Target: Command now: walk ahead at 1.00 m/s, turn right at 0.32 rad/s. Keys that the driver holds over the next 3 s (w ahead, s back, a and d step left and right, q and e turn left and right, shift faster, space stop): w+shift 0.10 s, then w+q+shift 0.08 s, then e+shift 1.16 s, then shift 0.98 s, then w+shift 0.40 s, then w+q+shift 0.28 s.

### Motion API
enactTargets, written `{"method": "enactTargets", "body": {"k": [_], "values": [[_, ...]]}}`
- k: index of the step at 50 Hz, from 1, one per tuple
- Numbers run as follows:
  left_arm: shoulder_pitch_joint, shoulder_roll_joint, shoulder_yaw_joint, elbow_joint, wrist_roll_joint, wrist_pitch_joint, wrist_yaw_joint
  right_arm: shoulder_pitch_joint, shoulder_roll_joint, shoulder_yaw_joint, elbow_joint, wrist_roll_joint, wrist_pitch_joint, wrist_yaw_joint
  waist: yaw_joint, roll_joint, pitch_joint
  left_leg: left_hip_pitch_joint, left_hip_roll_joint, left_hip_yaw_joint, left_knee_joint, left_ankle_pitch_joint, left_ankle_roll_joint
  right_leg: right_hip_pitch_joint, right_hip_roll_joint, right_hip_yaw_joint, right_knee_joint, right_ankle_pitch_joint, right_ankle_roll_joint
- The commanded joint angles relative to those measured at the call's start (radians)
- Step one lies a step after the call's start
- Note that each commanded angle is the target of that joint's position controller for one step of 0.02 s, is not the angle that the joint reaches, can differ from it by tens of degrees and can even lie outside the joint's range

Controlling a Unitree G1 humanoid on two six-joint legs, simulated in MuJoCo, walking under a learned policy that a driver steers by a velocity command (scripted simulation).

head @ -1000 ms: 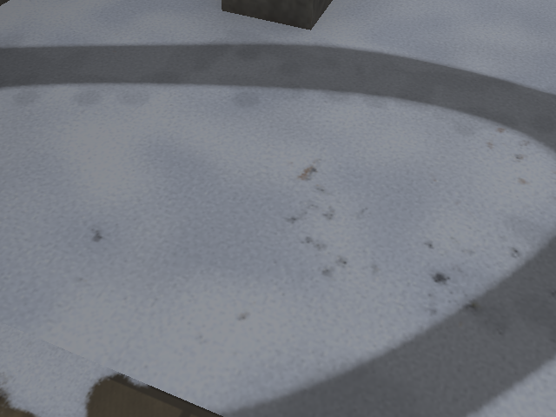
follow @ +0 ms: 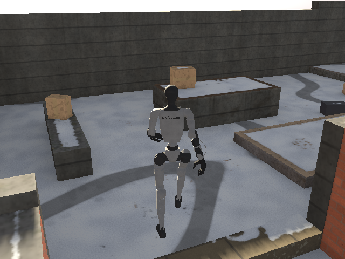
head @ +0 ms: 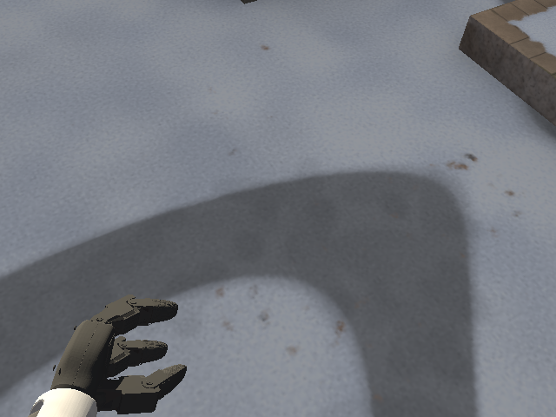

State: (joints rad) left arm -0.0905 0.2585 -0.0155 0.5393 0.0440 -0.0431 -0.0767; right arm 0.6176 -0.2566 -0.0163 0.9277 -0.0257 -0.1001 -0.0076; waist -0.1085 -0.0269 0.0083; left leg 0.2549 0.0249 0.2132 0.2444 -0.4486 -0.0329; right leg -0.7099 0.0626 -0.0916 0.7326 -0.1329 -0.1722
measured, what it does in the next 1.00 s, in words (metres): walks ahead, turning right: right foot, then left foot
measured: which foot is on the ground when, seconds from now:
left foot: down 0.00-0.00, up 0.02-0.38, down 0.40-0.84, up 0.86-1.00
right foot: up 0.00-0.02, down 0.04-0.42, up 0.44-0.84, down 0.86-1.00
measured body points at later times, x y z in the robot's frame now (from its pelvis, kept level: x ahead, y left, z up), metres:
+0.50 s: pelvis +0.45 +0.04 +0.01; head +0.51 +0.05 +0.45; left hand +0.50 +0.33 -0.12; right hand +0.61 -0.21 -0.09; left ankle +0.61 +0.13 -0.71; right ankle +0.26 -0.05 -0.60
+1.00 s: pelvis +0.55 +0.00 +0.02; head +0.56 -0.05 +0.47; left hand +0.82 +0.16 -0.06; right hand +0.52 -0.31 -0.10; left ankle +0.63 +0.13 -0.64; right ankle +0.55 -0.10 -0.71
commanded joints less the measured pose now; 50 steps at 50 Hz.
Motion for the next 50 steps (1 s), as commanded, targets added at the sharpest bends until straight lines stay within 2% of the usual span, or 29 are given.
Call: {"method": "enactTargets", "body": {"k": [1,2,3,4,5,6,7,9,11,13,15,18,19,20,21,22,23,25,27,31,34,41,42,43,44,45,47,49,50], "values": [[0.533,0.173,0.079,0.113,0.009,-0.008,0.041,-0.185,-0.281,-0.054,-0.105,0.014,0.003,-0.024,0.41,0.18,-0.173,-0.436,0.19,-0.021,0.665,1.415,0.106,0.841,0.042,0.048,-0.164,-0.002,-0.077],[0.555,0.248,0.104,0.143,0.009,-0.005,0.063,-0.167,-0.162,-0.038,-0.139,-0.008,0.005,-0.013,0.314,0.009,-0.241,-0.695,0.057,-0.051,1.072,0.306,0.107,1.066,-0.157,0.286,-0.099,-0.11,-0.085],[0.507,0.312,0.117,0.099,0.012,-0.002,0.073,-0.072,-0.104,-0.02,-0.213,0.032,0.001,-0.004,0.205,-0.155,-0.423,-0.974,-0.035,-0.193,1.389,-0.071,0.093,1.255,-0.422,0.839,-0.221,-0.065,-0.217],[0.543,0.266,0.125,0.114,-0.009,0.002,0.08,-0.224,-0.165,-0.029,-0.249,0.025,-0.011,-0.002,0.272,0.002,-0.383,-1.076,-0.009,-0.282,1.374,0.065,0.105,1.197,-0.367,0.832,-0.339,-0.102,-0.213],[0.509,0.232,0.117,0.154,-0.015,-0.009,0.085,-0.27,-0.133,-0.019,-0.262,0.029,-0.014,0.002,0.22,0.016,-0.179,-1.121,0.028,-0.272,1.299,0.107,0.101,1.031,-0.346,0.703,-0.389,-0.066,-0.2],[0.475,0.176,0.107,0.169,-0.01,-0.024,0.084,-0.269,-0.115,-0.013,-0.244,0.018,-0.007,0.005,0.17,0.095,-0.06,-1.081,0.059,-0.274,1.215,0.114,0.097,0.846,-0.323,0.599,-0.422,-0.002,-0.168],[0.444,0.14,0.095,0.174,-0.004,-0.04,0.086,-0.257,-0.099,-0.009,-0.233,0.003,0.013,0.011,0.122,0.114,-0.021,-1.012,0.075,-0.292,1.171,0.102,0.091,0.708,-0.295,0.519,-0.444,0.047,-0.143],[0.448,0.087,0.075,0.201,-0.017,-0.064,0.084,-0.212,-0.067,-0.006,-0.213,-0.009,0.052,0.029,0.063,0.055,0.029,-0.941,0.097,-0.319,1.08,0.08,0.077,0.543,-0.281,0.405,-0.525,0.057,-0.113],[0.456,0.084,0.067,0.237,-0.044,-0.079,0.078,-0.368,-0.058,-0.002,-0.28,-0.025,0.053,0.034,0.055,0.019,0.144,-0.979,0.112,-0.25,0.886,0.132,0.054,0.45,-0.215,0.293,-0.572,0.378,-0.098],[0.403,0.09,0.065,0.238,-0.05,-0.087,0.07,-0.434,-0.022,0.018,-0.308,-0.022,0.027,0.045,0.041,0.014,0.148,-0.801,0.078,-0.183,0.586,0.36,0.051,0.345,-0.095,0.147,-0.557,0.636,-0.047],[0.471,0.13,0.078,0.268,-0.075,-0.097,0.066,-0.434,0.0,0.024,-0.287,-0.01,0.011,0.057,0.079,-0.013,0.069,-0.554,-0.006,-0.148,0.409,0.67,0.054,0.325,-0.084,0.154,-0.548,0.605,-0.027],[0.5,0.213,0.105,0.283,-0.069,-0.083,0.075,-0.376,-0.089,-0.006,-0.262,-0.017,0.018,0.026,0.059,-0.028,-0.007,-0.423,-0.086,-0.16,0.307,0.661,0.073,0.504,-0.104,0.224,-0.365,0.726,0.035],[0.471,0.233,0.111,0.272,-0.066,-0.071,0.08,-0.266,-0.127,-0.022,-0.229,-0.027,0.015,0.012,-0.001,-0.028,-0.061,-0.297,-0.079,-0.181,0.275,0.665,0.079,0.509,-0.088,0.229,-0.186,0.738,0.071],[0.454,0.218,0.109,0.259,-0.072,-0.063,0.088,-0.169,-0.175,-0.038,-0.206,-0.044,0.005,0.002,-0.054,-0.033,-0.102,-0.186,0.004,-0.23,0.243,0.771,0.082,0.463,-0.046,0.237,0.037,0.585,0.102],[0.484,0.12,0.092,0.228,-0.074,-0.052,0.099,-0.089,-0.254,-0.054,-0.206,-0.055,-0.003,-0.005,-0.057,0.109,-0.224,-0.013,0.252,-0.376,0.356,1.39,0.124,0.349,0.06,0.159,0.43,-0.089,0.136],[0.684,0.066,0.082,0.193,-0.135,-0.033,0.119,-0.11,-0.258,-0.053,-0.24,-0.049,-0.004,0.014,0.053,0.342,-0.53,0.235,0.583,-0.696,0.422,1.754,0.286,0.169,0.124,0.198,0.812,-0.58,0.155],[0.639,0.152,0.097,0.214,-0.081,-0.014,0.128,-0.199,-0.205,-0.054,-0.289,-0.011,0.017,0.012,0.039,0.187,-0.583,0.12,0.493,-0.65,0.354,1.53,0.27,0.178,0.051,0.218,0.81,-0.434,0.145],[0.528,0.141,0.102,0.197,-0.042,0.014,0.107,-0.332,-0.075,-0.018,-0.288,-0.005,0.032,-0.007,0.08,0.121,-0.299,-0.151,0.367,-0.464,0.242,1.061,0.219,0.104,-0.035,0.168,0.687,-0.33,0.168],[0.514,0.103,0.101,0.186,-0.013,0.059,0.08,-0.336,-0.076,-0.014,-0.268,0.004,0.041,-0.027,0.109,0.165,-0.149,-0.381,0.339,-0.345,0.144,0.959,0.221,0.155,-0.068,0.143,0.644,-0.317,0.188],[0.438,0.071,0.1,0.112,-0.013,0.109,0.07,-0.414,-0.108,-0.03,-0.272,-0.004,0.037,-0.021,0.169,0.15,-0.095,-0.553,0.353,-0.211,0.055,0.802,0.246,0.175,-0.11,0.122,0.542,-0.224,0.18],[0.381,0.071,0.097,0.073,-0.017,0.121,0.057,-0.477,-0.111,-0.036,-0.283,-0.007,0.045,-0.02,0.192,0.156,-0.083,-0.606,0.316,-0.087,0.063,0.584,0.188,0.253,-0.141,0.096,0.322,-0.067,0.158],[0.259,0.093,0.111,0.003,-0.032,0.113,0.042,-0.41,-0.178,-0.078,-0.281,0.01,0.109,0.002,0.121,0.155,-0.038,-0.518,0.364,0.01,0.226,0.25,0.09,0.397,-0.087,-0.03,-0.052,-0.185,0.12],[0.316,0.11,0.12,0.024,-0.022,0.1,0.048,-0.352,-0.172,-0.083,-0.265,0.008,0.125,0.006,0.128,0.06,-0.054,-0.533,0.322,0.039,0.371,0.133,0.053,0.465,-0.08,0.024,-0.145,-0.167,0.102],[0.374,0.216,0.144,0.034,-0.015,0.082,0.067,-0.306,-0.137,-0.078,-0.278,0.005,0.142,0.016,0.131,-0.236,-0.012,-0.677,0.206,0.104,0.675,-0.112,-0.015,0.501,-0.246,0.347,-0.343,0.063,0.046],[0.386,0.335,0.171,-0.004,-0.024,0.073,0.074,-0.36,-0.091,-0.057,-0.363,0.004,0.158,0.012,0.132,-0.32,-0.006,-0.966,0.026,-0.043,0.868,-0.319,-0.077,0.57,-0.409,0.733,-0.396,0.315,-0.123],[0.455,0.338,0.19,0.011,-0.037,0.075,0.08,-0.412,-0.113,-0.056,-0.376,-0.003,0.161,0.004,0.195,-0.229,-0.098,-0.985,0.031,-0.184,0.972,-0.282,-0.069,0.606,-0.416,0.731,-0.424,0.27,-0.189],[0.35,0.247,0.162,0.018,-0.026,0.086,0.094,-0.455,-0.109,-0.056,-0.364,0.013,0.138,-0.01,0.135,-0.151,-0.033,-0.963,0.06,-0.241,0.906,-0.073,-0.048,0.542,-0.287,0.535,-0.402,0.133,-0.119],[0.266,0.178,0.141,-0.006,-0.032,0.092,0.094,-0.438,-0.128,-0.063,-0.34,-0.005,0.132,-0.013,0.106,-0.13,-0.066,-0.882,0.043,-0.235,0.868,0.025,-0.033,0.509,-0.21,0.452,-0.376,0.234,-0.075],[0.281,0.173,0.138,0.0,-0.033,0.089,0.087,-0.432,-0.123,-0.061,-0.332,-0.006,0.136,-0.01,0.106,-0.083,-0.095,-0.857,0.028,-0.238,0.852,0.029,-0.029,0.513,-0.204,0.446,-0.362,0.294,-0.073]]}}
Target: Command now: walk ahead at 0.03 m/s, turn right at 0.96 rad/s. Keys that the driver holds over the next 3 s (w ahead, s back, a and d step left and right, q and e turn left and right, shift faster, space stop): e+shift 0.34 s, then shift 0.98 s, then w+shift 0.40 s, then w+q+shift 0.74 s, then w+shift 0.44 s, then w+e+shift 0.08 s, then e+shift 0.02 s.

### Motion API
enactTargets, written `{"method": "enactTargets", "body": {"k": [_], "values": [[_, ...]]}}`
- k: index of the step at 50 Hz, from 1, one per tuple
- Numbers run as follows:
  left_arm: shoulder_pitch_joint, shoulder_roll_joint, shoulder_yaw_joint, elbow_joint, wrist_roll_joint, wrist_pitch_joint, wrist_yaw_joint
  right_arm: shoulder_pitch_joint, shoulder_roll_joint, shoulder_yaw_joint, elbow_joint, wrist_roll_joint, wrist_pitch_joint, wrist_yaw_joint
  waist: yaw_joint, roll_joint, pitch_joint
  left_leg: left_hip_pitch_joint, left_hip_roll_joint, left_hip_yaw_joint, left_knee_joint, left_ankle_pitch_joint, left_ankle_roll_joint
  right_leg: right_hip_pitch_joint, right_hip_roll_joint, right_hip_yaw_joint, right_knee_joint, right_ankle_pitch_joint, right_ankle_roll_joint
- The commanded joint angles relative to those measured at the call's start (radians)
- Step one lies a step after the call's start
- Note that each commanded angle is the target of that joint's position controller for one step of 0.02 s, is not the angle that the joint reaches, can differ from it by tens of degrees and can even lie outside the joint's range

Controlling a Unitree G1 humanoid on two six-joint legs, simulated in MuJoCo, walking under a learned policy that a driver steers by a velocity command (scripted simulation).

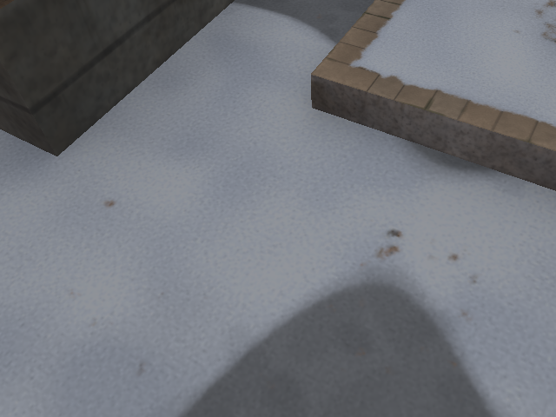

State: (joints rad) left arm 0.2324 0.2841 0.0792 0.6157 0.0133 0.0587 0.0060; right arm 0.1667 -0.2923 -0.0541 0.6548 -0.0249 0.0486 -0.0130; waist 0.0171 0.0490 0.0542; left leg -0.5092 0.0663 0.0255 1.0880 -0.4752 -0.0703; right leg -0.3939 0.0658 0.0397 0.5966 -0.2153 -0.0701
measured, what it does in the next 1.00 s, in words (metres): steps on the spot, turning right: left foot, then right foot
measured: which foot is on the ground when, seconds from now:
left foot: up 0.00-0.24, down 0.26-0.66, up 0.68-0.98, down 1.00-1.00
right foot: down 0.00-0.28, up 0.30-0.64, down 0.66-1.00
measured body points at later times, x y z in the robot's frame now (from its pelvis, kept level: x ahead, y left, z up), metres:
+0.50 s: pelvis +0.02 +0.04 +0.01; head +0.05 +0.04 +0.46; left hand +0.27 +0.24 -0.10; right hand +0.02 -0.27 -0.07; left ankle +0.07 +0.13 -0.73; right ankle -0.06 -0.07 -0.65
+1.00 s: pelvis -0.01 +0.01 +0.01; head +0.00 +0.00 +0.46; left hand +0.23 +0.15 -0.11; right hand -0.08 -0.25 -0.12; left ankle +0.04 +0.13 -0.73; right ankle -0.06 -0.06 -0.73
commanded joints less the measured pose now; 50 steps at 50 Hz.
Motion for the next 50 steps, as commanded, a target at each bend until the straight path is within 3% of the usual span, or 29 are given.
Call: {"method": "enactTargets", "body": {"k": [1,4,8,10,12,13,14,15,16,17,18,19,21,25,29,31,32,33,34,35,36,37,39,41,43,46,48,49,50], "values": [[-0.02,0.156,0.048,-0.068,-0.002,-0.016,-0.002,0.015,-0.075,-0.018,-0.058,-0.002,-0.009,-0.003,-0.014,-0.12,-0.16,-0.079,-0.026,-0.056,-0.029,0.052,0.01,0.209,-0.204,0.323,-0.218,0.394,-0.176],[0.02,0.185,0.062,-0.052,0.003,-0.016,-0.013,-0.018,-0.049,-0.004,-0.071,0.008,-0.005,-0.003,0.012,-0.115,-0.168,-0.061,-0.058,-0.079,-0.153,0.063,0.018,0.226,-0.195,0.391,-0.224,0.268,-0.181],[0.007,0.195,0.068,-0.045,0.009,-0.009,-0.029,-0.033,-0.063,-0.001,-0.077,0.011,-0.012,-0.008,0.021,-0.156,-0.15,0.039,-0.111,-0.097,-0.299,0.079,0.039,0.168,-0.168,0.482,-0.232,0.146,-0.168],[-0.014,0.198,0.07,-0.044,0.01,-0.007,-0.038,-0.01,-0.072,-0.002,-0.072,0.018,-0.017,-0.012,0.011,-0.176,-0.144,0.123,-0.138,-0.1,-0.391,0.075,0.054,0.135,-0.149,0.526,-0.227,0.152,-0.143],[-0.058,0.19,0.068,-0.046,0.0,-0.007,-0.041,0.056,-0.078,-0.006,-0.054,0.02,-0.023,-0.024,-0.033,-0.182,-0.132,0.279,-0.149,-0.094,-0.581,0.144,0.069,0.055,-0.106,0.544,-0.213,0.088,-0.084],[-0.069,0.166,0.061,-0.049,-0.013,-0.011,-0.036,0.095,-0.105,-0.014,-0.043,0.013,-0.029,-0.036,-0.055,-0.144,-0.126,0.391,-0.089,-0.129,-0.731,0.183,0.083,-0.028,-0.051,0.512,-0.173,-0.036,-0.027],[-0.04,0.095,0.044,-0.064,-0.026,-0.016,-0.029,0.09,-0.207,-0.035,-0.056,-0.002,-0.031,-0.044,-0.035,0.065,-0.138,0.49,0.165,-0.36,-0.859,0.029,0.149,-0.171,0.064,0.351,0.012,-0.3,0.044],[-0.024,0.123,0.052,-0.058,0.004,-0.017,-0.023,-0.001,-0.255,-0.046,-0.084,-0.013,-0.027,-0.036,-0.017,0.22,-0.078,0.39,0.338,-0.573,-0.931,0.019,0.248,-0.264,0.167,0.114,0.273,-0.337,0.072],[-0.04,0.2,0.072,-0.04,0.035,-0.016,-0.026,-0.024,-0.173,-0.027,-0.093,-0.011,-0.023,-0.032,-0.002,0.098,-0.052,0.305,0.326,-0.472,-0.899,0.125,0.274,-0.22,0.053,0.104,0.422,-0.275,0.08],[-0.019,0.191,0.074,-0.021,0.032,-0.012,-0.036,-0.064,-0.116,-0.01,-0.098,-0.006,-0.024,-0.03,0.025,0.056,-0.044,0.259,0.257,-0.356,-0.863,0.232,0.26,-0.175,0.044,0.092,0.498,-0.219,0.079],[0.015,0.171,0.068,-0.002,0.028,-0.005,-0.045,-0.089,-0.099,-0.004,-0.1,-0.003,-0.026,-0.027,0.043,0.046,-0.05,0.258,0.196,-0.262,-0.834,0.33,0.241,-0.153,0.04,0.083,0.569,-0.176,0.084],[0.043,0.154,0.061,0.01,0.02,0.002,-0.055,-0.093,-0.099,-0.004,-0.099,-0.001,-0.03,-0.029,0.045,0.076,-0.064,0.284,0.166,-0.202,-0.811,0.421,0.241,-0.157,0.043,0.066,0.629,-0.159,0.092],[0.031,0.134,0.046,0.014,0.003,0.006,-0.057,-0.045,-0.102,-0.007,-0.087,-0.003,-0.036,-0.026,0.017,0.08,-0.072,0.345,0.152,-0.138,-0.777,0.567,0.251,-0.174,0.035,0.034,0.613,-0.17,0.112],[-0.057,0.098,0.019,-0.008,-0.002,0.011,-0.048,0.066,-0.138,-0.025,-0.042,0.0,-0.04,-0.02,-0.045,0.117,-0.094,0.479,0.189,-0.123,-0.717,0.718,0.276,-0.163,0.023,0.025,0.417,-0.244,0.121],[-0.067,0.076,-0.005,-0.008,-0.014,0.007,-0.037,0.068,-0.167,-0.037,-0.017,-0.002,-0.029,0.0,-0.055,0.194,-0.113,0.421,0.184,-0.081,-0.675,0.754,0.269,0.047,0.016,-0.05,0.13,-0.302,0.089],[-0.017,0.066,-0.013,0.017,-0.009,-0.004,-0.028,0.07,-0.171,-0.037,0.002,0.012,-0.018,0.008,-0.018,0.176,-0.109,0.382,0.167,-0.058,-0.611,0.775,0.24,0.169,0.02,-0.078,-0.123,-0.135,0.064],[0.005,0.074,-0.017,0.031,0.006,-0.016,-0.02,0.088,-0.162,-0.035,0.015,0.023,-0.016,0.011,-0.002,0.129,-0.108,0.322,0.15,-0.035,-0.567,0.706,0.189,0.269,0.004,-0.05,-0.3,0.033,0.052],[0.006,0.132,-0.011,0.027,0.024,-0.028,-0.015,0.138,-0.109,-0.023,0.012,0.018,-0.017,0.017,-0.022,-0.044,-0.139,0.189,0.096,0.016,-0.444,0.451,0.117,0.403,-0.164,0.18,-0.368,0.066,0.026],[-0.042,0.238,0.003,-0.003,0.009,-0.035,-0.013,0.131,-0.019,0.006,-0.041,0.008,-0.018,0.021,-0.05,-0.296,-0.107,0.01,-0.041,0.089,-0.369,-0.08,0.051,0.381,-0.412,0.446,-0.33,0.478,-0.091],[0.023,0.182,-0.002,0.027,0.006,-0.045,-0.008,0.066,-0.078,-0.005,-0.025,0.017,0.003,0.005,0.033,-0.23,-0.136,0.111,-0.004,-0.027,-0.28,-0.132,0.052,0.293,-0.414,0.372,-0.271,0.54,-0.183],[-0.027,0.122,-0.025,0.039,0.007,-0.049,-0.006,0.059,-0.088,-0.011,-0.019,0.031,0.011,0.008,-0.006,-0.208,-0.091,0.098,-0.014,-0.037,-0.246,-0.09,0.056,0.284,-0.356,0.304,-0.275,0.521,-0.181],[-0.079,0.09,-0.037,0.043,0.008,-0.048,-0.002,0.069,-0.092,-0.014,0.001,0.029,0.011,0.009,-0.026,-0.202,-0.058,0.097,-0.012,-0.041,-0.256,-0.032,0.058,0.264,-0.3,0.244,-0.289,0.468,-0.145],[-0.088,0.086,-0.042,0.056,0.003,-0.052,0.011,0.113,-0.106,-0.022,0.037,0.009,0.009,0.011,-0.035,-0.228,-0.071,0.108,-0.031,-0.021,-0.245,0.037,0.051,0.304,-0.238,0.177,-0.264,0.6,-0.118],[-0.066,0.072,-0.048,0.075,0.0,-0.056,0.012,0.127,-0.08,-0.014,0.056,0.012,0.01,0.013,-0.033,-0.184,-0.105,0.148,-0.041,-0.019,-0.266,0.044,0.045,0.318,-0.234,0.153,-0.249,0.639,-0.12],[-0.065,0.07,-0.05,0.092,0.003,-0.057,0.011,0.105,-0.052,-0.003,0.062,0.018,0.013,0.01,-0.023,-0.181,-0.093,0.184,-0.045,-0.017,-0.349,0.05,0.047,0.298,-0.227,0.156,-0.253,0.536,-0.118],[-0.061,0.076,-0.048,0.12,0.009,-0.055,0.012,0.097,-0.048,0.0,0.078,0.021,0.016,-0.003,-0.011,-0.191,-0.073,0.241,-0.062,-0.009,-0.478,0.071,0.057,0.26,-0.23,0.197,-0.25,0.405,-0.121],[-0.085,0.076,-0.049,0.136,0.0,-0.054,0.017,0.133,-0.03,0.006,0.104,0.019,0.007,-0.011,-0.044,-0.156,-0.076,0.349,-0.067,-0.002,-0.66,0.222,0.071,0.213,-0.21,0.203,-0.229,0.307,-0.091],[-0.083,0.063,-0.053,0.144,-0.004,-0.057,0.019,0.142,-0.037,0.009,0.113,0.009,-0.004,-0.015,-0.052,-0.123,-0.085,0.439,-0.031,-0.045,-0.731,0.342,0.078,0.156,-0.199,0.212,-0.23,0.221,-0.055],[-0.068,0.04,-0.06,0.151,-0.003,-0.063,0.019,0.149,-0.064,0.008,0.116,-0.004,-0.018,-0.017,-0.044,-0.076,-0.097,0.506,0.05,-0.13,-0.752,0.405,0.09,0.103,-0.17,0.203,-0.218,0.134,-0.022]]}}
Next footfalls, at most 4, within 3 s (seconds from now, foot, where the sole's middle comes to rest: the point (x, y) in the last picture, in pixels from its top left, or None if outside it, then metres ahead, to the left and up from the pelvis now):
0.26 left None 0.11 0.11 -0.77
0.66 right None -0.02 -0.08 -0.76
1.00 left None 0.07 0.11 -0.76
2.06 left None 0.45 -0.16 -0.76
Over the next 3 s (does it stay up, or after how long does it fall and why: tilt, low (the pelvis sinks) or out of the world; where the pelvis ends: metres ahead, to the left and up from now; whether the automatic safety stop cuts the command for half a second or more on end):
stays up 1.11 -0.16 -0.01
